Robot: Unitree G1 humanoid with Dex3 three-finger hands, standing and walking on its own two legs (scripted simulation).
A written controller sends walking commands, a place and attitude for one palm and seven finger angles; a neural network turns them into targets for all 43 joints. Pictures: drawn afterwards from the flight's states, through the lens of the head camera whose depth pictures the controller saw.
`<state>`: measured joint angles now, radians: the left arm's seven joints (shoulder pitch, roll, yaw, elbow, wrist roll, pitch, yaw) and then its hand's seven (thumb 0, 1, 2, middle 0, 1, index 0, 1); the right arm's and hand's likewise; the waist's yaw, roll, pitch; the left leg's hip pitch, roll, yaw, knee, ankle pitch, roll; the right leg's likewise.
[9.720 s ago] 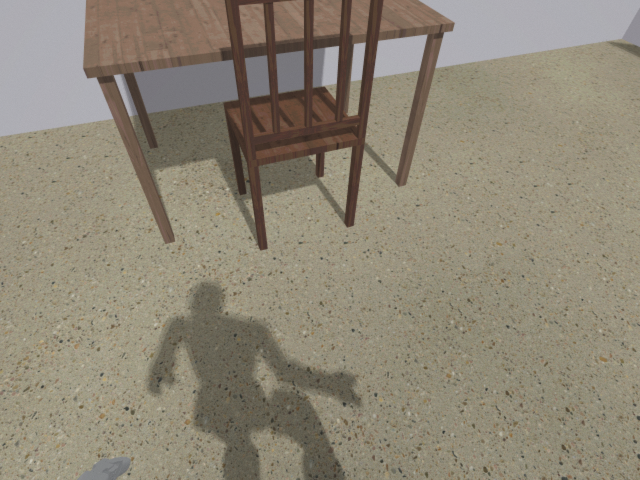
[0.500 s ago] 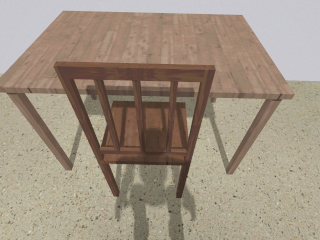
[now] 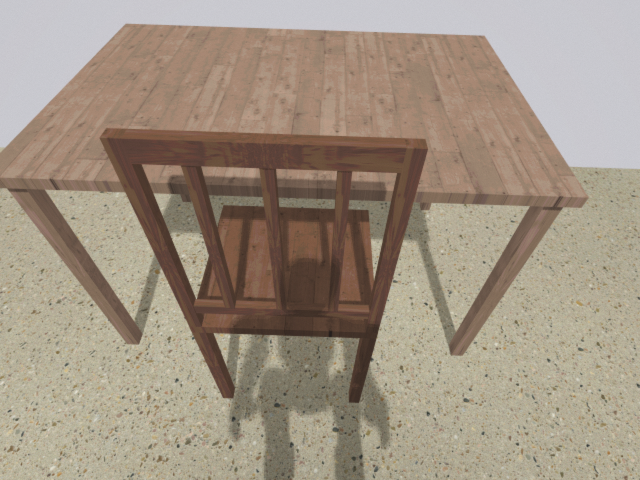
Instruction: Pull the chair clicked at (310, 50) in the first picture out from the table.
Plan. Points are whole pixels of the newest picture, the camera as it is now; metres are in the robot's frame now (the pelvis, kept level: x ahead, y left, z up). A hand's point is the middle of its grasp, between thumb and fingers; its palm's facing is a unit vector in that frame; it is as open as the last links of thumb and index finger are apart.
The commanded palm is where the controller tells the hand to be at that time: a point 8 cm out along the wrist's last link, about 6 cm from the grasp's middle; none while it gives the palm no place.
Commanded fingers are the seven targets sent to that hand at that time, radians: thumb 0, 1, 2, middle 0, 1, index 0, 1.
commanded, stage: look again from close up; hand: left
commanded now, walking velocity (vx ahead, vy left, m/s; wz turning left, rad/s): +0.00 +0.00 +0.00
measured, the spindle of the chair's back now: (276, 249) +0.49 +0.11 -0.05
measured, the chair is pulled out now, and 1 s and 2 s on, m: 0.00 0.00 0.00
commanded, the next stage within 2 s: shuffle to correct the standing spot in 0.72 s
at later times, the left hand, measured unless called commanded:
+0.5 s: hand out of the picture -0.02 +0.15 -0.18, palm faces +0.03 -0.99 -0.15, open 7.4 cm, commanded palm none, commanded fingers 0.00 0.90 0.90 -0.20 -0.30 -0.20 -0.30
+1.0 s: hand out of the picture -0.03 +0.15 -0.18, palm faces +0.02 -0.99 -0.14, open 7.4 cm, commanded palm none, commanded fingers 0.00 0.90 0.90 -0.20 -0.30 -0.20 -0.30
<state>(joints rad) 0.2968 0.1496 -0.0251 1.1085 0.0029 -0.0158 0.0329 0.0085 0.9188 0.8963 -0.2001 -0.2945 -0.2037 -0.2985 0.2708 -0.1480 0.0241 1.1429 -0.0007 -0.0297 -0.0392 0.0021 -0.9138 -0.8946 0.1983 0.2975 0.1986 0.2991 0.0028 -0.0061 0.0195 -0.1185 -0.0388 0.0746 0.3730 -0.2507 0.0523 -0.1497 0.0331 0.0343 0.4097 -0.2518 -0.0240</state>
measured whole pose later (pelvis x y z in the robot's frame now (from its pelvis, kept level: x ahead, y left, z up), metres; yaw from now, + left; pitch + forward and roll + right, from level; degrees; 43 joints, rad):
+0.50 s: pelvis +0.00 +0.00 +0.00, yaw +0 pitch -1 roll +0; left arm 0.33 0.13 -0.03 1.12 0.00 -0.02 0.03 0.00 0.90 0.90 -0.20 -0.29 -0.20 -0.30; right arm 0.29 -0.13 0.02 1.15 0.00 -0.03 -0.04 0.00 -0.91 -0.89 0.20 0.30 0.20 0.30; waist 0.01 -0.02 0.02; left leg -0.11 -0.04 0.07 0.37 -0.25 0.05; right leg -0.14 0.04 0.03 0.40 -0.24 -0.03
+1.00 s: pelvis +0.00 +0.00 +0.00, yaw +0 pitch -1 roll +1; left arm 0.34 0.14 -0.02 1.12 0.02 0.00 0.02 0.00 0.90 0.90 -0.20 -0.29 -0.20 -0.30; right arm 0.31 -0.11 0.02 1.16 -0.01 -0.03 -0.04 0.00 -0.91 -0.89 0.20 0.30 0.20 0.30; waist 0.00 -0.04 0.01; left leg -0.12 -0.05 0.08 0.39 -0.27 0.06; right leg -0.17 0.02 0.04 0.48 -0.29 -0.02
